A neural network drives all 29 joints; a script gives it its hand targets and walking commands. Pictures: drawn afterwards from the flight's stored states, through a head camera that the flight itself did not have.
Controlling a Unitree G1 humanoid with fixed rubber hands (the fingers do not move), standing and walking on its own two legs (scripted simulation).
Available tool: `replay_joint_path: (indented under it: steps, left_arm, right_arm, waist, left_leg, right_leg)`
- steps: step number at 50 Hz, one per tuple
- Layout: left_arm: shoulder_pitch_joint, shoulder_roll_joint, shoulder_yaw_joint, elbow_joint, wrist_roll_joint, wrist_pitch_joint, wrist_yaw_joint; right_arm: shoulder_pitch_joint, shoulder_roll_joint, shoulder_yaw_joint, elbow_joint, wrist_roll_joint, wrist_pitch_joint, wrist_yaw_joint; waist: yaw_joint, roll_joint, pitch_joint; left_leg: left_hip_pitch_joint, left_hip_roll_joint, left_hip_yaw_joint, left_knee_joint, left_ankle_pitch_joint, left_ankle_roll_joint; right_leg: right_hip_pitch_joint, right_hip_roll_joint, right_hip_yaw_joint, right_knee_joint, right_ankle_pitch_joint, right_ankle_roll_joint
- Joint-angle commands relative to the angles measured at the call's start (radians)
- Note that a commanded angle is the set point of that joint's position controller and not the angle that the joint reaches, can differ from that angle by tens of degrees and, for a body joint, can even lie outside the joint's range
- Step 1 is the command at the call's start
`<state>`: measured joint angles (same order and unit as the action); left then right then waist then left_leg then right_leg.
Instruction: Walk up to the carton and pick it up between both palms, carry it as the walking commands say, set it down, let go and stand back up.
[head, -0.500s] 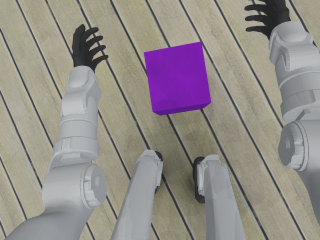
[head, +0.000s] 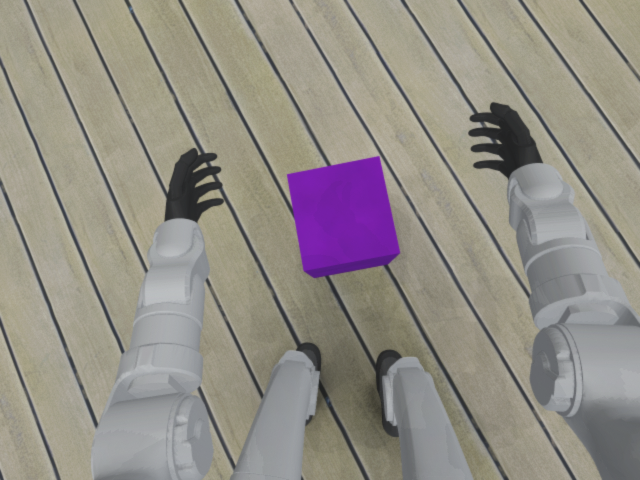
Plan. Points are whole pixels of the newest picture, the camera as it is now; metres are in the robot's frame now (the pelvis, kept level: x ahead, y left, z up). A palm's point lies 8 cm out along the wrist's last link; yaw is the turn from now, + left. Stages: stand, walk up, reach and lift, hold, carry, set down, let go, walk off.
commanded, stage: let go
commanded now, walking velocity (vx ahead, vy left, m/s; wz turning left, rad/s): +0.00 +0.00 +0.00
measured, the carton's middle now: (342, 224) +0.49 +0.03 -0.55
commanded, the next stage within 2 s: stand in 1.18 s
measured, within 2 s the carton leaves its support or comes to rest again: neither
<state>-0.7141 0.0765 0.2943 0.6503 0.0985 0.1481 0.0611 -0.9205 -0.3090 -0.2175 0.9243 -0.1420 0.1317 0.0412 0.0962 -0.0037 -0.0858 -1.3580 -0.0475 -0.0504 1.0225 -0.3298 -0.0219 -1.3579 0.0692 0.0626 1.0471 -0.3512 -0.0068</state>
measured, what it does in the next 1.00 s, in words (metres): rises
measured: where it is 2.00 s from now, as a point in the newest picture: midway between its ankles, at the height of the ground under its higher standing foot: (347, 402)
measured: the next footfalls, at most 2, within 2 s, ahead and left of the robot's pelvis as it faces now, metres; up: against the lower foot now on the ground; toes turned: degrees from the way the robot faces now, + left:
none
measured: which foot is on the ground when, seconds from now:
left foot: down 0.00-1.00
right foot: down 0.00-1.00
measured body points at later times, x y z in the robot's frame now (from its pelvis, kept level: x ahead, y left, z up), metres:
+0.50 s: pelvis +0.02 +0.00 +0.05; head +0.13 -0.01 +0.49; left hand +0.27 +0.24 -0.01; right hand +0.32 -0.22 -0.02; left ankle +0.06 +0.12 -0.64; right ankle +0.05 -0.11 -0.64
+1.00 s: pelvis +0.04 +0.01 +0.08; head +0.01 +0.01 +0.53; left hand +0.22 +0.25 +0.02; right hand +0.23 -0.22 +0.03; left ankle +0.06 +0.12 -0.64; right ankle +0.05 -0.11 -0.64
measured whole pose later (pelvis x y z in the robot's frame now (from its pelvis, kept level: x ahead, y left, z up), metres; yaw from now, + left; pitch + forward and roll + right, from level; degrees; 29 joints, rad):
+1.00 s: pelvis +0.04 +0.01 +0.08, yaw +1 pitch -7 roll +0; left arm 0.18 0.21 0.03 0.40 0.09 0.25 -0.06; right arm 0.19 -0.21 -0.05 0.40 -0.04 0.19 0.06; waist 0.00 0.00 0.05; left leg -0.20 -0.05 -0.07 0.66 -0.34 0.01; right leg -0.18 0.03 0.04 0.66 -0.36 -0.01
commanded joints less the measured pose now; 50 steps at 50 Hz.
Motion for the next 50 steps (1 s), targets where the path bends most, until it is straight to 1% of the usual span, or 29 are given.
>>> replay_joint_path:
  steps: [1,5,7,14,21,24,29,31,35,38,41,44,50]
  left_arm:
    - [-0.039,0.106,-0.009,-0.132,0.009,-0.025,-0.021]
    - [0.093,0.120,-0.046,-0.187,-0.001,-0.030,-0.053]
    - [0.162,0.129,-0.069,-0.210,-0.011,-0.033,-0.067]
    - [0.379,0.170,-0.148,-0.260,-0.045,-0.045,-0.099]
    - [0.577,0.203,-0.195,-0.327,-0.070,-0.053,-0.110]
    - [0.652,0.212,-0.207,-0.360,-0.068,-0.045,-0.108]
    - [0.744,0.219,-0.221,-0.403,-0.057,-0.018,-0.110]
    - [0.758,0.219,-0.227,-0.411,-0.052,-0.007,-0.115]
    - [0.733,0.243,-0.222,-0.387,-0.026,0.017,-0.130]
    - [0.770,0.246,-0.224,-0.379,-0.019,0.045,-0.134]
    - [0.794,0.250,-0.228,-0.350,-0.007,0.065,-0.132]
    - [0.826,0.236,-0.237,-0.343,-0.005,0.084,-0.128]
    - [0.825,0.224,-0.241,-0.353,-0.009,0.095,-0.115]
  right_arm:
    - [-0.087,-0.089,-0.016,-0.166,-0.008,-0.026,-0.014]
    - [0.071,-0.054,-0.001,-0.276,0.001,-0.031,-0.025]
    - [0.149,-0.039,0.011,-0.326,0.009,-0.034,-0.027]
    - [0.406,-0.021,0.044,-0.447,0.041,-0.044,-0.009]
    - [0.649,-0.004,0.073,-0.535,0.075,-0.048,0.008]
    - [0.750,0.004,0.084,-0.562,0.084,-0.043,0.011]
    - [0.899,0.028,0.115,-0.585,0.099,-0.024,0.004]
    - [0.929,0.036,0.129,-0.593,0.103,-0.016,-0.002]
    - [0.906,0.031,0.141,-0.600,0.101,0.000,-0.008]
    - [0.946,0.033,0.151,-0.617,0.103,0.024,-0.007]
    - [0.979,0.017,0.147,-0.604,0.094,0.036,0.001]
    - [1.022,0.020,0.145,-0.613,0.094,0.044,0.011]
    - [1.024,0.017,0.142,-0.639,0.105,0.048,0.025]
  waist:
    - [-0.005,-0.076,-0.847]
    - [-0.018,-0.069,-0.840]
    - [-0.023,-0.065,-0.817]
    - [-0.035,-0.036,-0.614]
    - [-0.046,-0.024,-0.406]
    - [-0.050,-0.024,-0.315]
    - [-0.059,-0.027,-0.153]
    - [-0.061,-0.025,-0.089]
    - [-0.056,-0.023,0.030]
    - [-0.059,-0.017,0.043]
    - [-0.069,-0.006,0.073]
    - [-0.083,0.000,0.078]
    - [-0.096,0.006,0.105]
  left_leg:
    - [0.443,-0.016,0.060,-0.077,0.355,-0.033]
    - [0.522,-0.010,0.041,-0.109,0.375,-0.026]
    - [0.559,-0.007,0.031,-0.125,0.368,-0.023]
    - [0.678,0.003,0.015,-0.182,0.228,-0.021]
    - [0.826,-0.003,0.025,-0.254,0.107,-0.015]
    - [0.904,-0.010,0.040,-0.288,0.096,-0.013]
    - [1.045,-0.025,0.068,-0.353,0.118,-0.008]
    - [1.084,-0.030,0.081,-0.378,0.123,-0.007]
    - [1.110,-0.039,0.106,-0.396,0.068,-0.007]
    - [1.155,-0.042,0.112,-0.413,0.092,-0.008]
    - [1.171,-0.048,0.116,-0.423,0.095,-0.013]
    - [1.198,-0.045,0.111,-0.442,0.120,-0.017]
    - [1.213,-0.030,0.101,-0.468,0.125,-0.016]
  right_leg:
    - [0.610,-0.007,-0.023,-0.072,0.495,0.016]
    - [0.661,-0.016,-0.019,-0.103,0.525,0.017]
    - [0.678,-0.018,-0.018,-0.119,0.513,0.019]
    - [0.674,-0.023,-0.034,-0.189,0.314,0.019]
    - [0.766,-0.033,-0.044,-0.279,0.163,0.016]
    - [0.818,-0.038,-0.043,-0.333,0.129,0.015]
    - [0.917,-0.037,-0.045,-0.436,0.118,0.009]
    - [0.955,-0.033,-0.050,-0.470,0.119,0.007]
    - [0.979,-0.023,-0.062,-0.513,0.057,0.007]
    - [1.022,-0.023,-0.066,-0.532,0.096,0.013]
    - [1.045,-0.014,-0.092,-0.527,0.112,0.020]
    - [1.081,-0.016,-0.115,-0.532,0.144,0.026]
    - [1.108,-0.023,-0.145,-0.532,0.147,0.033]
